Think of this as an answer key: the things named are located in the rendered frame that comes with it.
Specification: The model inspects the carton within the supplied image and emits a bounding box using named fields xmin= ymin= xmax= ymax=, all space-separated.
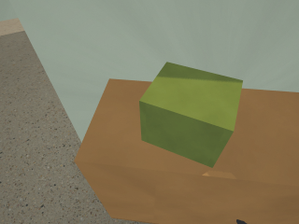
xmin=139 ymin=62 xmax=243 ymax=168

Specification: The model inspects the pedestal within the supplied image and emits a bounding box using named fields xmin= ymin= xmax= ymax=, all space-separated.
xmin=74 ymin=78 xmax=299 ymax=224

